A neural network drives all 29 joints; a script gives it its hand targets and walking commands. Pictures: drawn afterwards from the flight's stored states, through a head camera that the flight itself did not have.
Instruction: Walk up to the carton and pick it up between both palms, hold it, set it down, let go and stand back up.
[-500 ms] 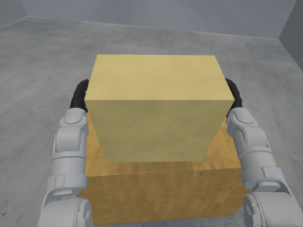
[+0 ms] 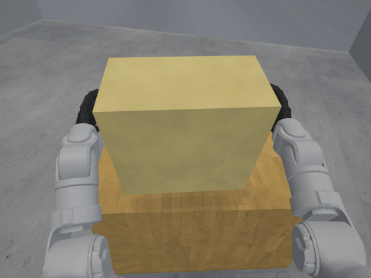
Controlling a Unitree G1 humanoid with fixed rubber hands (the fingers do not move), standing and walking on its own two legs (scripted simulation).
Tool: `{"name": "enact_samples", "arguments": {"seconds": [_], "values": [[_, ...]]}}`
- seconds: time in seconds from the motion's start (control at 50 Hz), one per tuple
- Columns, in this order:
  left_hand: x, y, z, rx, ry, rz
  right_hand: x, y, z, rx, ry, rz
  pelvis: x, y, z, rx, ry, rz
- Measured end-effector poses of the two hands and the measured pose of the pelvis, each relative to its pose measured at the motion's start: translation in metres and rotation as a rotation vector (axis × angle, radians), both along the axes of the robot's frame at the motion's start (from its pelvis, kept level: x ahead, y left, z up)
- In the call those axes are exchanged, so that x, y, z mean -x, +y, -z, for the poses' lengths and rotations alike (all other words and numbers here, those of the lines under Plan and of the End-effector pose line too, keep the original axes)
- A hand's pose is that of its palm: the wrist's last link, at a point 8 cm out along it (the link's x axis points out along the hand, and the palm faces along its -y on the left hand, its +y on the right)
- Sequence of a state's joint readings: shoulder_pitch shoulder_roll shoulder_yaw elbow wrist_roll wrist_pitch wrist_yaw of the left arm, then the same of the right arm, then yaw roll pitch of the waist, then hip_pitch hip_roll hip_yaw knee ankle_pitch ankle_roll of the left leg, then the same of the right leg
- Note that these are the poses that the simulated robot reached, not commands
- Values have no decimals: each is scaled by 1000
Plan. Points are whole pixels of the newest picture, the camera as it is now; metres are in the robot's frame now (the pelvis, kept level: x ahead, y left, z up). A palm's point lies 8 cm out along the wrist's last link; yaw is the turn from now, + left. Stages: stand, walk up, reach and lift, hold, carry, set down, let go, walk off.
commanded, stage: hold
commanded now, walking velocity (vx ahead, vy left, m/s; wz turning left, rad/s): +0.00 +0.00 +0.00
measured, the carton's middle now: (184, 131) +0.40 +0.01 +0.13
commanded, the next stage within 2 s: none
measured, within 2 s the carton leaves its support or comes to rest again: neither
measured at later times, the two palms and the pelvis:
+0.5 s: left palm (87, 132) +0.34 +0.20 +0.18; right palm (286, 122) +0.34 -0.20 +0.19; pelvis +0.00 +0.00 +0.00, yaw -1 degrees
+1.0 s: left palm (88, 128) +0.34 +0.20 +0.19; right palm (286, 120) +0.35 -0.20 +0.20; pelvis +0.00 +0.00 +0.00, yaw -1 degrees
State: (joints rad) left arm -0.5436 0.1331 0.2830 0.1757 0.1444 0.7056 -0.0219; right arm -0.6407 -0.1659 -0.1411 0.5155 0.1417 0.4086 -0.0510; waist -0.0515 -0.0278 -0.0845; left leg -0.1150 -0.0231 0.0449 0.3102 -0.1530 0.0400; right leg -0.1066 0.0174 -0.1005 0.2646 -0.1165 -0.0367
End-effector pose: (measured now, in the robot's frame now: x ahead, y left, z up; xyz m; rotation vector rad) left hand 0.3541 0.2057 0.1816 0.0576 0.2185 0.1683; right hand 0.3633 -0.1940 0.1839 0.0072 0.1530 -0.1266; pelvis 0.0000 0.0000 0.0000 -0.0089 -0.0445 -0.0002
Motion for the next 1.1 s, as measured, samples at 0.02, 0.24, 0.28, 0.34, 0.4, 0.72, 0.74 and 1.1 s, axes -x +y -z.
{"name": "enact_samples", "arguments": {"seconds": [0.02,0.24,0.28,0.34,0.4,0.72,0.74,1.1], "values": [[-1,-1,0,-1,0,3,1,-1,0,0,0,4,-1,0,0,0,0,0],[0,-14,-2,16,-24,33,14,-14,-8,7,-31,33,-8,-1,0,2,-29,17],[2,-14,0,20,-19,31,15,-14,-8,11,-27,33,-8,-2,0,1,-34,21],[6,-13,1,23,-18,26,17,-13,-9,13,-29,28,-6,-3,0,0,-36,24],[11,-10,1,21,-25,17,19,-10,-10,10,-38,23,-5,-4,0,0,-37,20],[14,1,-7,14,-11,-7,14,2,-10,-12,-30,6,7,-2,1,-3,-23,1],[13,1,-8,14,-13,-6,14,1,-10,-12,-33,7,7,-2,1,-3,-22,1],[13,-6,-3,25,-16,13,21,-5,-12,2,-42,24,0,0,1,1,-47,14]]}}
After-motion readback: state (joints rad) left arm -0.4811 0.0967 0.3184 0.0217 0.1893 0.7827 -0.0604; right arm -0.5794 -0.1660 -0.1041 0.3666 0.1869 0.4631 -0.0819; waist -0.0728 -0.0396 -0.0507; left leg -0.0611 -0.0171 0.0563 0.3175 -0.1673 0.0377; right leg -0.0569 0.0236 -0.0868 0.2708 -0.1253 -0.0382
